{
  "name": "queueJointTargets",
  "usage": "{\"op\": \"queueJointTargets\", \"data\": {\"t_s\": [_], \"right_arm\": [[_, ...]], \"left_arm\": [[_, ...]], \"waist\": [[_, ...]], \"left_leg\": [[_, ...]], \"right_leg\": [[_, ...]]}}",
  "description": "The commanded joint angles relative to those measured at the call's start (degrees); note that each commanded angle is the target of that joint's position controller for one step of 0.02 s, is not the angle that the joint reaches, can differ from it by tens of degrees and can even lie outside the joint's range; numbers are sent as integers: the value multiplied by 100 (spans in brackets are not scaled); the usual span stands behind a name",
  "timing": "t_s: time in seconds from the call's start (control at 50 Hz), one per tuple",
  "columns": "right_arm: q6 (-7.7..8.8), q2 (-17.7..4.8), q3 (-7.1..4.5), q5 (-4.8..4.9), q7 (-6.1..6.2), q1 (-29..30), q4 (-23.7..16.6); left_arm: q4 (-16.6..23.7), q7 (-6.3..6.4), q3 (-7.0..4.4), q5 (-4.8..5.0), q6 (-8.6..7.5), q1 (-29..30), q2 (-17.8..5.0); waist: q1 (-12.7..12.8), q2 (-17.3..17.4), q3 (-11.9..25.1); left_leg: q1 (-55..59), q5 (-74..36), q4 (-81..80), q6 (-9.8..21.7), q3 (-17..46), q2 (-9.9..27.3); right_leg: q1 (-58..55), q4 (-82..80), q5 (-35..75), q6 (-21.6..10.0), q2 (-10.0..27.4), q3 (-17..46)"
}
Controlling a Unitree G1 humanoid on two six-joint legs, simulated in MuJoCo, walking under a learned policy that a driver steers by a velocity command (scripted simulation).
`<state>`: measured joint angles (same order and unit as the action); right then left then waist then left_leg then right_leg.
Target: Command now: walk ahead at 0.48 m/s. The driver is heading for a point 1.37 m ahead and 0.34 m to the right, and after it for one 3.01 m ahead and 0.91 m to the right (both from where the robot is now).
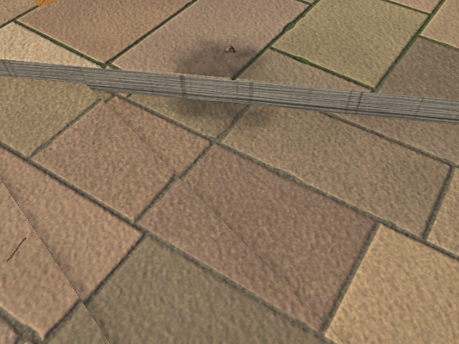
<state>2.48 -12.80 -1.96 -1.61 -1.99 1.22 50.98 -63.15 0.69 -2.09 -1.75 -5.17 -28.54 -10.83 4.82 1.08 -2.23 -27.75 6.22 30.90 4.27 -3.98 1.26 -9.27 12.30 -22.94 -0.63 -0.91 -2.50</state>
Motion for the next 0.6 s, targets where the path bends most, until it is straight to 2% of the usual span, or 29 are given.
{"op": "queueJointTargets", "data": {"t_s": [0.02,0.04,0.06,0.08,0.1,0.12,0.14,0.16,0.18,0.22,0.26,0.3,0.32,0.36,0.4,0.42,0.44,0.46,0.48,0.5,0.52,0.54,0.56,0.58,0.6], "right_arm": [[174,-630,-209,3,106,-1067,129],[241,-883,-311,-85,147,-1651,348],[205,-1140,-457,-171,163,-2585,577],[171,-1088,-437,-157,160,-2460,557],[174,-969,-383,-127,183,-1772,398],[225,-740,-318,-121,215,-1421,346],[270,-567,-271,-85,245,-1306,396],[327,-418,-227,-23,269,-1270,457],[392,-355,-208,12,281,-1303,486],[508,-364,-208,79,306,-1360,549],[571,-353,-194,87,342,-1360,569],[613,-354,-167,76,351,-1323,572],[639,-431,-174,83,354,-1321,578],[693,-618,-210,108,360,-1375,591],[648,-624,-208,173,393,-1751,674],[599,-669,-224,178,425,-1829,695],[546,-751,-256,181,450,-1782,657],[473,-832,-285,174,445,-1626,579],[367,-875,-308,157,411,-1474,471],[324,-360,-233,126,361,-2002,268],[223,-355,-165,206,451,-2525,212],[206,-503,-152,181,461,-2192,106],[225,-548,-133,147,413,-1830,-7],[204,-635,-170,28,384,-1465,-78],[84,-577,-166,-41,358,-1480,-150]], "left_arm": [[111,37,-209,43,21,58,-1062],[116,-84,-72,250,55,-424,-513],[282,-104,-17,361,60,-53,-526],[445,-53,-112,321,30,264,-779],[538,-63,-158,276,-13,631,-865],[564,-104,-165,226,-7,842,-758],[564,-130,-164,124,58,854,-620],[537,-157,-154,28,151,796,-447],[503,-187,-144,-17,240,698,-322],[615,-245,-169,-44,346,856,-271],[807,-298,-158,-33,347,1203,-266],[987,-324,-102,6,306,1602,-228],[1053,-330,-61,21,288,1750,-202],[1135,-343,-54,19,285,1897,-317],[1220,-351,-87,-70,252,2053,-477],[1205,-350,-104,-121,213,1937,-503],[1114,-344,-138,-174,171,1565,-571],[905,-320,-193,-201,99,835,-647],[608,-243,-290,-211,17,-92,-808],[583,-144,-464,-184,13,10,-1523],[791,-118,-493,-80,33,-100,-1756],[1021,-62,-504,69,110,221,-1674],[1194,20,-433,106,207,803,-1382],[1216,32,-354,149,241,978,-1099],[1269,53,-327,174,272,1072,-990]], "waist": [[-828,-654,185],[-773,201,840],[-1335,859,1546],[-1166,666,1704],[-940,288,983],[-812,186,448],[-680,235,129],[-547,320,-41],[-456,377,-68],[-302,414,-159],[-245,464,-285],[-267,422,-412],[-283,436,-448],[-285,422,-409],[-383,139,-538],[-333,42,-546],[-188,-23,-376],[109,-80,-46],[511,-426,380],[-70,-1976,471],[-84,-1733,1633],[49,-1062,1890],[-125,-564,1403],[-229,-188,856],[-394,-244,842]], "left_leg": [[1685,-410,-783,313,-153,-362],[3907,-575,-498,581,348,32],[5068,412,-967,978,2037,1336],[4760,784,-1262,928,2719,1775],[3825,789,-1593,818,2327,1700],[3217,496,-1801,699,1931,1579],[2752,217,-1982,586,1564,1442],[2372,-57,-2112,488,1172,1276],[2178,-200,-2205,475,914,1201],[2029,-395,-2321,485,460,1094],[1853,-474,-2339,521,16,999],[1648,-647,-2281,512,-418,890],[1586,-791,-2228,520,-585,906],[1855,-1049,-2165,500,-764,1101],[2270,-1740,-1771,467,-952,1233],[2398,-2235,-1314,441,-1047,1219],[2367,-2666,-583,411,-1135,1146],[2246,-2811,570,325,-1187,1026],[2004,-2100,2233,49,-1262,611],[137,2696,4257,-269,-1147,-325],[-951,3168,5505,-441,-93,-536],[-1212,2645,5601,-474,437,-238],[-1290,2184,5202,-488,573,42],[-1132,1898,4788,-521,605,214],[-809,1823,4484,-563,646,286]], "right_leg": [[498,1937,5451,-663,1141,312],[2310,3214,4348,-371,765,133],[3716,5139,1123,-167,167,-109],[3989,5880,-282,-326,134,468],[4061,5669,155,-428,415,668],[4066,5291,473,-473,598,679],[3944,5069,560,-452,663,600],[3744,4881,687,-400,703,556],[3601,4816,800,-349,671,461],[3700,4567,1260,-274,667,316],[3847,4108,1993,-257,713,145],[3733,3260,2680,-278,682,-24],[3570,2772,2939,-297,663,-88],[3418,2277,3241,-376,634,-188],[3504,2033,3073,-511,537,-346],[3398,1908,2939,-576,411,-431],[2982,1815,2820,-635,194,-528],[2349,1661,2857,-745,-71,-560],[1562,1236,3499,-891,-186,-396],[160,2045,7651,-1495,1185,1024],[-1024,1945,8628,-2333,2155,2608],[-782,1441,7157,-2438,2206,2844],[-2,1044,5343,-2290,2061,2809],[774,897,5333,-2064,1839,2610],[1229,798,5228,-2003,1697,2436]]}}
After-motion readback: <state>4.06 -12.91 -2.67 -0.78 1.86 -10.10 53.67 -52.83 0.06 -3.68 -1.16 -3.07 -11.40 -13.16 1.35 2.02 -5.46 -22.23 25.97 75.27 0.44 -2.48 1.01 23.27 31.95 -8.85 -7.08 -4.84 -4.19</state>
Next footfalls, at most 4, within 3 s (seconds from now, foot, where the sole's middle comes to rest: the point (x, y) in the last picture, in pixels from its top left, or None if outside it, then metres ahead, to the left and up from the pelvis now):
0.02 left None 0.16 0.11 -0.77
0.48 right None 0.45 -0.09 -0.80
0.96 left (223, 320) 0.53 0.10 -0.80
1.32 right None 0.37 -0.06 -0.80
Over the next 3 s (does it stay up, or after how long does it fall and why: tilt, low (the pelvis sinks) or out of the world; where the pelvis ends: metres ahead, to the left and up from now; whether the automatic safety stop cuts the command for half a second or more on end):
stays up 0.94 -0.28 -0.08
